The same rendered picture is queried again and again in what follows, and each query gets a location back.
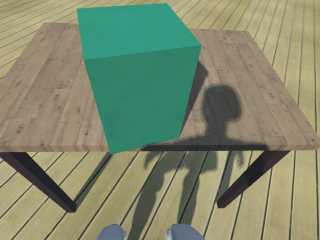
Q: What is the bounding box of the carton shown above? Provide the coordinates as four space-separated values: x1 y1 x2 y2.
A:
77 3 202 155

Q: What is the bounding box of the table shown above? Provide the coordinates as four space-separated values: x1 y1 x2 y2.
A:
0 22 320 213

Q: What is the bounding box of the robot thigh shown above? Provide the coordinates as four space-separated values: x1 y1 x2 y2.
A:
165 224 205 240
96 224 126 240

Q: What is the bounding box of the right robot thigh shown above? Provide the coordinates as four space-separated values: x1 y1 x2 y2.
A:
165 224 205 240

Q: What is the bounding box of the left robot thigh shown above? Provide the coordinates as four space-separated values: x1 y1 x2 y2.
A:
96 224 126 240

